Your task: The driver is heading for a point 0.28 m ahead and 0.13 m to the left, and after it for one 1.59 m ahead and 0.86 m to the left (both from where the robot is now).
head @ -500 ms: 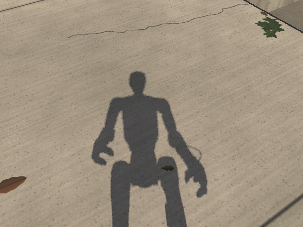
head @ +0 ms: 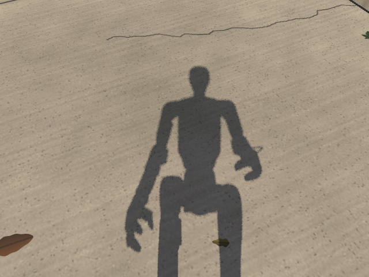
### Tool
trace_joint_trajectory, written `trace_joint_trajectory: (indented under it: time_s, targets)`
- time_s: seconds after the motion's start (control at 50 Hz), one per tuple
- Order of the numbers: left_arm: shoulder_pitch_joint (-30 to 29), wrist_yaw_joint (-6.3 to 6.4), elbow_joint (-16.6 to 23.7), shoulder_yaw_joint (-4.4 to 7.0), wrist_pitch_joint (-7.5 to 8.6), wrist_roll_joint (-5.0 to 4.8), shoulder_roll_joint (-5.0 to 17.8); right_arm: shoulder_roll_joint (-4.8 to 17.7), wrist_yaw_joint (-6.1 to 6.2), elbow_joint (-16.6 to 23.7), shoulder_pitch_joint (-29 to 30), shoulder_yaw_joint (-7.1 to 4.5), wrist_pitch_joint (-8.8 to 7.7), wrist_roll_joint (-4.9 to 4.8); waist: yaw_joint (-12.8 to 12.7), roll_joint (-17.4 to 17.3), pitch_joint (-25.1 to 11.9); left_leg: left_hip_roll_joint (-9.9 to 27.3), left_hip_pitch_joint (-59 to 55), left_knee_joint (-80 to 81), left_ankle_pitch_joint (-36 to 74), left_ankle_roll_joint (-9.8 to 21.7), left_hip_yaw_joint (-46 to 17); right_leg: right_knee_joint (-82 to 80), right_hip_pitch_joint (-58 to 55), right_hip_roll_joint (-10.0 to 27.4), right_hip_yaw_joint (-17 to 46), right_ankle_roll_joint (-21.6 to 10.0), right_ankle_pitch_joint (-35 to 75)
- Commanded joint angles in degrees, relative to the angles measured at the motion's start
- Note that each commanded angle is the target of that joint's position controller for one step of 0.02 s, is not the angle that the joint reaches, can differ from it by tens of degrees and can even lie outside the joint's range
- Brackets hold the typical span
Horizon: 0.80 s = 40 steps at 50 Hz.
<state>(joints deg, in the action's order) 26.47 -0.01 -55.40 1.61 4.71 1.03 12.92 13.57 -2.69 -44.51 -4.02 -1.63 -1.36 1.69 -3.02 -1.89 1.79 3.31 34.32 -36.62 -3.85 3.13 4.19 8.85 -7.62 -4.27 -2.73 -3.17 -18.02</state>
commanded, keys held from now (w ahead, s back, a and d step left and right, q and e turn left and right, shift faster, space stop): w+q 1.00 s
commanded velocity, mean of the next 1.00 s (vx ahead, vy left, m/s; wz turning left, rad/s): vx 0.50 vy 0.00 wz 0.48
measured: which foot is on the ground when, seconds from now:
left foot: up 0.00-0.06, down 0.08-0.62, up 0.64-1.00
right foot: down 0.00-0.10, up 0.12-0.60, down 0.62-1.00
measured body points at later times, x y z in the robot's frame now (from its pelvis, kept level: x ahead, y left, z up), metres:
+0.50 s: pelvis +0.27 +0.04 +0.01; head +0.30 +0.06 +0.46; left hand +0.42 +0.31 -0.09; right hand +0.30 -0.23 -0.12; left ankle +0.18 +0.09 -0.73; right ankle +0.47 -0.08 -0.69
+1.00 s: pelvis +0.52 +0.08 +0.01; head +0.55 +0.09 +0.46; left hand +0.37 +0.31 -0.12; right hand +0.81 -0.03 -0.09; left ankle +0.57 +0.26 -0.68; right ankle +0.50 -0.04 -0.73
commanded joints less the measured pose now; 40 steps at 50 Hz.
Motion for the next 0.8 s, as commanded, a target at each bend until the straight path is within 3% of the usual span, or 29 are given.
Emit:
trace_joint_trajectory:
  time_s: [0.02, 0.04, 0.06, 0.08, 0.1, 0.12, 0.14, 0.16, 0.18, 0.22, 0.28, 0.34, 0.4, 0.5, 0.54, 0.58, 0.6, 0.62, 0.64, 0.66, 0.68, 0.7, 0.74, 0.8]
  targets:
    - [-1.1, 0.71, 1.4, 1.93, 0.69, 0.47, 9.5, 4.6, 0.6, 3.0, 0.2, -1.13, -0.99, -0.21, 3.4, 6.2, 2.6, -3.3, -6.3, 3.0, -3.3, 3.6, 1.8, 5.7, 2.1, 17.1, 1.9, -5.7, 48.5]
    - [-1.7, 0.85, 1.1, 2.11, 0.45, 0.82, 10.1, 5.5, 0.94, 1.4, -4.7, -1.66, -1.19, -0.15, 5.6, 6.2, -0.4, -5.3, -12.0, 3.7, -5.3, 4.8, 2.4, 13.1, 1.3, 16.6, 0.4, -4.8, 55.4]
    - [-2.2, 0.95, 1.0, 2.19, -0.04, 0.89, 10.4, 6.3, 1.28, -1.7, -13.4, -2.34, -1.57, 0.17, 9.2, 4.7, -5.0, -7.6, -21.8, 7.0, -4.6, 6.2, 3.4, 24.7, 3.1, 14.8, -2.0, -3.7, 56.7]
    - [-1.5, 1.11, 1.9, 1.76, -0.09, 0.74, 9.5, 9.4, 1.8, -4.1, -22.1, -3.47, -1.96, 1.17, 12.0, 2.0, -10.4, -1.2, -35.8, 7.4, -7.7, 8.7, -4.9, 39.8, 13.8, 12.9, -3.6, -2.6, 42.9]
    - [4.4, 0.18, 3.6, 0.7, 0.16, -0.99, 4.1, 16.9, 2.15, -4.6, -26.2, -5.49, -1.87, 1.51, 9.3, -12.3, -17.1, 15.4, -52.0, 12.4, -13.1, 17.8, -35.7, 63.8, 35.2, 2.2, -4.8, 0.4, 7.5]
    - [1.0, -0.05, 3.9, 1.54, 0.59, 0.62, 7.5, 14.9, 1.5, -4.5, -22.2, -5.13, -1.32, -1.18, 8.3, -7.8, -17.6, 16.4, -51.1, 21.2, -15.0, 18.2, -48.5, 69.4, 43.2, 0.8, 4.8, -0.3, -9.1]
    - [-4.9, -0.37, 5.9, 1.76, 0.97, 0.53, 8.3, 13.0, 1.54, -3.4, -16.2, -4.67, -1.12, -1.53, 6.3, -4.3, -7.9, 15.0, -42.8, 21.5, -16.6, 16.6, -39.0, 69.4, 46.9, 4.7, 6.1, -0.7, -4.0]
    - [-7.8, -0.55, 6.7, 1.5, 1.58, 0.46, 8.0, 9.7, 1.46, -2.8, -13.1, -3.9, -1.15, -1.29, 5.4, 0.5, -3.5, 13.0, -34.8, 23.0, -11.5, 15.0, -32.9, 65.3, 45.6, 7.2, 5.6, -0.6, 0.5]
    - [-8.7, -0.58, 6.9, 1.42, 1.34, 0.75, 7.2, 8.4, 1.56, -2.9, -11.9, -3.53, -1.35, -1.29, 3.7, 1.6, -0.9, 10.2, -29.3, 24.0, -6.5, 13.4, -28.4, 61.3, 43.0, 8.7, 5.7, -0.2, 1.7]
    - [-7.5, -0.59, 7.1, 1.1, -0.58, 1.8, 6.0, 7.3, 1.75, -3.5, -11.4, -3.13, -2.01, -1.63, 1.2, 0.1, -0.9, 6.6, -22.8, 25.4, 0.0, 12.1, -22.5, 56.7, 37.3, 9.6, 5.3, 1.5, 1.9]
    - [-10.9, -0.77, 8.9, 0.85, -2.02, 1.83, 5.2, 8.9, 1.91, -4.3, -14.2, -3.65, -2.71, -1.8, 1.4, -0.3, -0.2, 4.4, -20.4, 27.1, 1.7, 12.7, -19.5, 50.9, 38.8, 9.8, 3.7, 3.9, 5.1]
    - [-19.4, -0.82, 12.0, 0.83, -2.23, 1.62, 5.4, 9.0, 2.02, -4.9, -18.0, -3.8, -2.47, -1.87, 4.0, -0.5, 2.0, 3.6, -22.4, 28.1, 1.4, 11.7, -20.1, 42.0, 44.0, 10.0, 3.4, 5.9, 12.1]
    - [-24.9, -1.12, 14.0, 0.56, -2.1, 1.22, 5.2, 9.2, 2.18, -5.1, -21.1, -4.01, -2.23, -1.81, 6.3, -1.1, 1.3, 2.9, -26.7, 26.2, 4.0, 10.2, -20.5, 34.9, 45.1, 8.8, 3.6, 6.5, 17.4]
    - [-32.2, -1.38, 17.4, 0.04, -1.36, 0.61, 5.5, 9.7, 2.88, -4.8, -24.4, -4.23, -1.8, -0.82, 8.7, -2.1, 1.0, 3.7, -32.8, 20.5, 13.1, 9.7, -23.3, 27.3, 44.4, 6.0, 3.7, 5.9, 16.1]
    - [-30.7, -1.27, 17.8, 0.21, -0.8, 0.39, 6.5, 10.7, 3.38, -3.9, -22.7, -4.53, -1.77, -0.57, 7.1, -2.8, 0.5, 4.4, -32.9, 17.9, 15.6, 8.4, -25.1, 23.4, 39.3, 5.2, 4.6, 4.8, 13.5]
    - [-22.5, -0.63, 15.8, 0.99, -0.11, 0.19, 8.5, 12.0, 3.35, -2.6, -19.0, -4.9, -1.94, -0.54, 3.0, -3.0, -2.1, 3.2, -29.3, 11.8, 21.0, 6.2, -25.6, 19.3, 26.0, 2.9, 4.0, 3.0, 9.2]
    - [-15.2, 0.08, 13.9, 1.75, 0.67, 0.57, 10.3, 11.7, 2.86, -2.4, -18.2, -4.8, -2.34, -1.02, -0.6, 0.0, -6.0, -0.3, -26.4, 2.2, 21.1, 4.8, -23.2, 15.6, 15.3, 4.0, 4.8, 1.4, 10.2]
    - [-6.1, 1.18, 13.4, 2.81, 1.16, 1.9, 14.6, 8.1, 2.35, -0.7, -18.3, -3.81, -2.88, -1.83, -3.9, 6.2, -14.5, -3.9, -20.0, -12.8, 9.3, 3.3, -18.7, 13.8, 2.0, 16.1, 16.3, -1.6, -0.8]
    - [-5.4, 1.55, 13.9, 3.86, 0.3, 2.83, 19.3, 3.1, 2.45, 1.0, -24.2, -2.79, -2.7, -3.53, -0.5, 18.5, -19.2, -12.4, -2.1, -27.0, -27.5, 1.6, -11.3, 8.3, -10.0, 30.2, 40.8, -7.3, -5.5]
    - [-7.9, 1.21, 13.8, 3.77, -0.55, 1.83, 15.9, 8.0, 3.01, -0.3, -25.0, -3.27, -1.76, -1.6, 1.3, 13.7, -16.0, -7.4, 3.5, -33.6, -26.7, 2.2, -10.6, 7.3, -5.3, 30.1, 46.5, -9.1, -11.4]
    - [-11.4, 0.92, 14.8, 2.45, -0.67, 1.31, 10.0, 9.0, 2.69, -0.8, -21.0, -3.56, -1.32, -0.83, 1.5, 6.1, -8.6, -4.8, 3.6, -34.3, -20.7, 2.1, -10.6, 6.5, 2.1, 27.0, 37.1, -7.7, -10.4]
    - [-13.5, 0.66, 14.6, 1.74, -0.53, 1.16, 7.4, 8.0, 2.09, -0.4, -18.0, -3.37, -1.2, -0.68, 1.9, 3.7, -4.3, -3.1, 2.2, -32.2, -16.9, 1.5, -10.0, 5.1, 8.0, 23.7, 28.2, -6.4, -2.6]
    - [-12.9, 0.77, 13.3, 1.36, 0.1, 0.97, 6.5, 7.1, 0.93, 0.1, -16.6, -3.36, -0.04, 0.36, 3.1, 7.9, -1.9, -1.0, -0.2, -29.6, -14.6, 0.3, -9.0, 3.3, 13.0, 19.4, 17.3, -4.2, 8.8]
    - [-10.4, 0.22, 11.6, 1.77, 1.57, 0.02, 7.2, 5.9, -0.07, 1.5, -14.2, -3.05, 1.24, 0.32, 3.7, 7.9, -2.3, -0.6, 1.5, -29.6, -11.7, -0.4, -7.9, 2.2, 12.9, 19.1, 10.6, -4.9, 20.1]
Velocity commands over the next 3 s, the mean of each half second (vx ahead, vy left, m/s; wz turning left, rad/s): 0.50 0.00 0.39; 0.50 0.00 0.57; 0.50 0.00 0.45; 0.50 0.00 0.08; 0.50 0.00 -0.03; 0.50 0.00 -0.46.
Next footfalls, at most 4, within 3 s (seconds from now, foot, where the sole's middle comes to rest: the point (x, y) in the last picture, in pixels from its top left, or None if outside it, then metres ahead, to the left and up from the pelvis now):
0.08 left None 0.21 0.09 -0.77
0.62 right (211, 258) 0.54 -0.03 -0.77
1.14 left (127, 222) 0.66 0.30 -0.77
1.70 right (113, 149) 1.00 0.41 -0.77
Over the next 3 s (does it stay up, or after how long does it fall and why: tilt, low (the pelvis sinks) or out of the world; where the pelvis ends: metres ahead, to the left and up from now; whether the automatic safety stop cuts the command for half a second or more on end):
stays up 1.32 0.83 0.01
